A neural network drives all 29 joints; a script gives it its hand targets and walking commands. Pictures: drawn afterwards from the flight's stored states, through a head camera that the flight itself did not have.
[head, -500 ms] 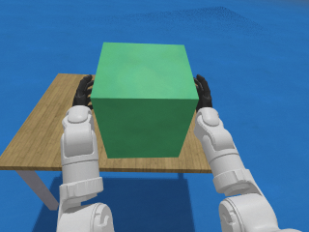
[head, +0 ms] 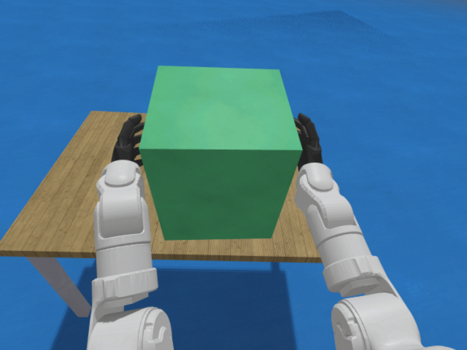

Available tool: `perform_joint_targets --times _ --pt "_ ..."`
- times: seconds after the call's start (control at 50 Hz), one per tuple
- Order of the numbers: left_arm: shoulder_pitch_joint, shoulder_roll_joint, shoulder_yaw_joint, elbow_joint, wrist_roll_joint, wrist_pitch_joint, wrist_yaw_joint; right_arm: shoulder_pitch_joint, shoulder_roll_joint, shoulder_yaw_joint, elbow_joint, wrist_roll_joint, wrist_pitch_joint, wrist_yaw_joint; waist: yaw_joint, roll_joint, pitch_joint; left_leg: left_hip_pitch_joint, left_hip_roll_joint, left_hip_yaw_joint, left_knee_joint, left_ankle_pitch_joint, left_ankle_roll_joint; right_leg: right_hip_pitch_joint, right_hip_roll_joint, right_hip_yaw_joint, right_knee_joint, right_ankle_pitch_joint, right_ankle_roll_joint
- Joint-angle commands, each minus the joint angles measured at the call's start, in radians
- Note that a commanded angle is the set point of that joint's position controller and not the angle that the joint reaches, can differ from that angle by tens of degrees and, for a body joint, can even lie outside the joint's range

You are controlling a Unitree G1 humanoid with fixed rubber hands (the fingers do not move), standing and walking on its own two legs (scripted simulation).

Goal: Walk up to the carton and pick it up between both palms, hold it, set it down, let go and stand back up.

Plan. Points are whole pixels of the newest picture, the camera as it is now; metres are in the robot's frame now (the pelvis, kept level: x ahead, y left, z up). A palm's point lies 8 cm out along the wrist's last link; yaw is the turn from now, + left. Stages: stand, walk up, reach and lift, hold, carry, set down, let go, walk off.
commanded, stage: hold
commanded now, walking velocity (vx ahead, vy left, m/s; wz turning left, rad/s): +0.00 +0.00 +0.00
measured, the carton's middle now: (219, 158) +0.41 +0.01 +0.14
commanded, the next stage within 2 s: none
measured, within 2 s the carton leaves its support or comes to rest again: neither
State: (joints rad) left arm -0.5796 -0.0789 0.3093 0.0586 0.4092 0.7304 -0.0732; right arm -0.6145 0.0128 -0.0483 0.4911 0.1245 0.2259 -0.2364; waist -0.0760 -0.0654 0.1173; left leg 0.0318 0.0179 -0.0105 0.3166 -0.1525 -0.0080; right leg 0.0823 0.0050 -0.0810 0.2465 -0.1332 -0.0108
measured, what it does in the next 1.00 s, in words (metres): stands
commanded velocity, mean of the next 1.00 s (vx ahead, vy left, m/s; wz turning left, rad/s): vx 0.00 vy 0.00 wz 0.00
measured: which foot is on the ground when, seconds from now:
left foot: down 0.00-1.00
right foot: down 0.00-1.00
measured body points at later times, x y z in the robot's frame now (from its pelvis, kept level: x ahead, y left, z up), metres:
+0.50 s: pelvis -0.01 +0.00 +0.00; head -0.04 +0.02 +0.45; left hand +0.37 +0.15 +0.18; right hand +0.36 -0.15 +0.17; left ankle +0.03 +0.12 -0.75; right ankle +0.02 -0.11 -0.75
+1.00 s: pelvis +0.00 +0.00 +0.00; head -0.03 +0.03 +0.45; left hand +0.37 +0.16 +0.17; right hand +0.37 -0.14 +0.17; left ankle +0.03 +0.12 -0.75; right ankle +0.02 -0.11 -0.75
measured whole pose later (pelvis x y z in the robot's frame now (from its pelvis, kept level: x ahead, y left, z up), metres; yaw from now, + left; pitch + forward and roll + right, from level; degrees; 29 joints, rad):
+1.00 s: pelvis +0.00 +0.00 +0.00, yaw +0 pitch -11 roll -1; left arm -0.57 -0.07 0.30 0.06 0.40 0.72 -0.07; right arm -0.61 0.02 -0.06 0.50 0.12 0.20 -0.23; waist -0.08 -0.08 0.12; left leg 0.01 0.02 -0.02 0.32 -0.15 -0.01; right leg 0.07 0.00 -0.09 0.25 -0.13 -0.01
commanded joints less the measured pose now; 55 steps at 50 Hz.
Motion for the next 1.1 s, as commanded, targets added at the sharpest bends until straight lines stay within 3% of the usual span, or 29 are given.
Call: perform_joint_targets --times 0.0,0.02,0.06,0.08,0.14,0.16,0.2,0.24,0.26,0.3,0.32,0.36,0.4,0.42,0.44,0.46,0.5,0.64,0.7,0.72,0.74,0.78,0.82,0.86,0.9,0.92,0.96,1.02,1.08 --pt "-0.553 -0.414 -0.422 -0.100 -0.167 -0.067 -0.137 -0.745 0.430 0.349 -0.337 0.047 -0.084 0.153 -0.001 0.057 -0.421 0.048 -0.039 0.078 -0.030 0.172 -0.007 0.070 0.047 -0.054 -0.005 0.098 0.037" --pt "-0.561 -0.431 -0.456 -0.133 -0.187 -0.074 -0.127 -0.763 0.440 0.375 -0.385 0.063 -0.095 0.150 -0.011 0.064 -0.495 0.075 -0.040 0.067 -0.006 0.261 -0.014 0.108 0.051 -0.057 0.013 0.168 0.034" --pt "-0.563 -0.426 -0.465 -0.127 -0.200 -0.089 -0.124 -0.747 0.454 0.401 -0.365 0.062 -0.091 0.137 -0.011 0.036 -0.517 0.112 -0.047 0.064 0.017 0.313 -0.013 0.095 0.047 -0.049 0.018 0.239 0.049" --pt "-0.569 -0.418 -0.471 -0.149 -0.204 -0.095 -0.119 -0.708 0.459 0.400 -0.359 0.070 -0.085 0.135 -0.027 0.045 -0.507 0.121 -0.051 0.065 0.017 0.315 -0.017 0.103 0.046 -0.038 0.012 0.247 0.049" --pt "-0.537 -0.426 -0.492 -0.184 -0.198 -0.093 -0.117 -0.680 0.453 0.429 -0.385 0.096 -0.082 0.130 -0.023 0.074 -0.512 0.129 -0.050 0.059 0.026 0.365 -0.025 0.106 0.044 -0.037 0.018 0.296 0.050" --pt "-0.541 -0.405 -0.471 -0.150 -0.185 -0.090 -0.123 -0.705 0.450 0.428 -0.380 0.093 -0.080 0.127 -0.012 0.069 -0.478 0.105 -0.052 0.060 0.014 0.326 -0.022 0.101 0.046 -0.039 0.014 0.276 0.050" --pt "-0.543 -0.411 -0.477 -0.159 -0.179 -0.083 -0.123 -0.667 0.439 0.402 -0.332 0.075 -0.071 0.129 -0.027 0.082 -0.433 0.088 -0.049 0.059 -0.003 0.280 -0.029 0.071 0.048 -0.052 0.009 0.213 0.044" --pt "-0.533 -0.405 -0.440 -0.116 -0.162 -0.069 -0.130 -0.669 0.426 0.365 -0.307 0.055 -0.062 0.136 -0.019 0.083 -0.360 0.061 -0.044 0.074 -0.027 0.204 -0.021 0.057 0.046 -0.054 -0.009 0.129 0.038" --pt "-0.533 -0.395 -0.423 -0.083 -0.147 -0.060 -0.134 -0.652 0.407 0.339 -0.251 0.039 -0.058 0.140 -0.035 0.104 -0.306 0.043 -0.047 0.078 -0.035 0.154 -0.024 0.044 0.038 -0.051 -0.019 0.077 0.037" --pt "-0.513 -0.399 -0.424 -0.122 -0.156 -0.062 -0.138 -0.674 0.428 0.365 -0.319 0.065 -0.071 0.148 -0.006 0.078 -0.397 0.046 -0.046 0.082 -0.031 0.193 -0.010 0.098 0.035 -0.047 -0.007 0.129 0.041" --pt "-0.528 -0.403 -0.445 -0.136 -0.167 -0.066 -0.137 -0.704 0.431 0.379 -0.354 0.071 -0.075 0.144 -0.012 0.075 -0.428 0.044 -0.045 0.068 -0.023 0.211 -0.010 0.109 0.039 -0.042 0.002 0.158 0.042" --pt "-0.547 -0.389 -0.432 -0.098 -0.159 -0.067 -0.134 -0.718 0.425 0.383 -0.330 0.069 -0.072 0.140 0.006 0.088 -0.414 0.045 -0.044 0.074 -0.019 0.237 -0.009 0.109 0.037 -0.040 -0.003 0.175 0.044" --pt "-0.560 -0.415 -0.443 -0.114 -0.176 -0.073 -0.131 -0.739 0.451 0.393 -0.361 0.073 -0.079 0.138 -0.008 0.062 -0.428 0.065 -0.048 0.064 -0.013 0.240 -0.007 0.108 0.039 -0.038 0.005 0.207 0.043" --pt "-0.548 -0.405 -0.429 -0.108 -0.161 -0.073 -0.132 -0.729 0.458 0.395 -0.337 0.063 -0.073 0.135 -0.001 0.042 -0.444 0.067 -0.053 0.073 -0.013 0.217 0.002 0.113 0.038 -0.037 0.002 0.194 0.048" --pt "-0.563 -0.407 -0.437 -0.108 -0.174 -0.074 -0.132 -0.737 0.440 0.386 -0.349 0.060 -0.075 0.136 -0.015 0.065 -0.433 0.064 -0.053 0.076 -0.019 0.196 -0.004 0.105 0.039 -0.041 0.002 0.163 0.047" --pt "-0.563 -0.403 -0.431 -0.103 -0.170 -0.078 -0.133 -0.736 0.453 0.383 -0.344 0.055 -0.076 0.139 0.001 0.039 -0.424 0.045 -0.050 0.076 -0.028 0.163 0.004 0.089 0.040 -0.045 -0.004 0.115 0.048" --pt "-0.608 -0.392 -0.415 -0.083 -0.166 -0.082 -0.135 -0.756 0.468 0.357 -0.298 0.035 -0.074 0.149 0.006 0.048 -0.408 0.028 -0.052 0.089 -0.051 0.085 0.012 0.074 0.036 -0.040 -0.019 0.045 0.048" --pt "-0.589 -0.397 -0.400 -0.050 -0.158 -0.085 -0.142 -0.744 0.449 0.335 -0.267 0.026 -0.085 0.153 0.002 0.048 -0.426 0.025 -0.049 0.083 -0.039 0.124 0.010 0.072 0.032 -0.044 -0.004 0.093 0.048" --pt "-0.568 -0.418 -0.434 -0.105 -0.170 -0.084 -0.137 -0.715 0.448 0.358 -0.298 0.045 -0.091 0.141 -0.019 0.078 -0.484 0.088 -0.046 0.083 0.000 0.263 -0.014 0.093 0.041 -0.051 0.007 0.189 0.047" --pt "-0.561 -0.418 -0.425 -0.060 -0.163 -0.079 -0.137 -0.724 0.438 0.349 -0.285 0.035 -0.090 0.140 -0.027 0.078 -0.438 0.089 -0.045 0.075 -0.006 0.248 -0.021 0.071 0.043 -0.054 -0.001 0.158 0.043" --pt "-0.556 -0.425 -0.432 -0.095 -0.171 -0.081 -0.138 -0.723 0.438 0.357 -0.320 0.047 -0.094 0.138 -0.022 0.082 -0.463 0.082 -0.052 0.081 0.000 0.237 -0.017 0.088 0.044 -0.053 0.000 0.156 0.049" --pt "-0.531 -0.416 -0.404 -0.067 -0.144 -0.071 -0.142 -0.669 0.423 0.323 -0.252 0.030 -0.081 0.139 -0.028 0.085 -0.349 0.053 -0.047 0.077 -0.018 0.208 -0.017 0.055 0.035 -0.055 -0.009 0.126 0.041" --pt "-0.551 -0.398 -0.395 -0.073 -0.147 -0.069 -0.148 -0.706 0.425 0.323 -0.262 0.022 -0.089 0.145 -0.030 0.059 -0.369 0.056 -0.044 0.083 -0.026 0.176 -0.007 0.064 0.040 -0.062 -0.006 0.100 0.042" --pt "-0.565 -0.408 -0.413 -0.094 -0.153 -0.070 -0.143 -0.697 0.434 0.313 -0.255 0.024 -0.086 0.154 -0.027 0.089 -0.378 0.026 -0.042 0.083 -0.039 0.154 -0.016 0.075 0.042 -0.062 -0.002 0.078 0.036" --pt "-0.587 -0.437 -0.456 -0.141 -0.168 -0.079 -0.136 -0.715 0.431 0.335 -0.309 0.035 -0.102 0.156 -0.028 0.124 -0.425 0.072 -0.039 0.074 -0.017 0.230 -0.026 0.072 0.041 -0.060 0.004 0.124 0.038" --pt "-0.588 -0.420 -0.451 -0.097 -0.170 -0.084 -0.134 -0.724 0.421 0.332 -0.293 0.038 -0.103 0.153 -0.028 0.112 -0.423 0.069 -0.044 0.072 -0.008 0.238 -0.027 0.062 0.043 -0.060 -0.001 0.134 0.034" --pt "-0.544 -0.432 -0.465 -0.141 -0.180 -0.085 -0.125 -0.713 0.422 0.371 -0.336 0.062 -0.109 0.149 -0.028 0.101 -0.473 0.142 -0.036 0.057 0.026 0.360 -0.035 0.094 0.054 -0.063 0.013 0.208 0.027" --pt "-0.505 -0.432 -0.492 -0.188 -0.182 -0.084 -0.113 -0.697 0.422 0.421 -0.398 0.093 -0.103 0.137 -0.020 0.094 -0.501 0.172 -0.042 0.061 0.050 0.429 -0.043 0.089 0.058 -0.057 0.013 0.269 0.040" --pt "-0.524 -0.411 -0.482 -0.177 -0.170 -0.083 -0.114 -0.662 0.423 0.394 -0.345 0.071 -0.090 0.142 -0.027 0.095 -0.435 0.123 -0.039 0.066 0.008 0.306 -0.038 0.057 0.054 -0.062 -0.001 0.175 0.036"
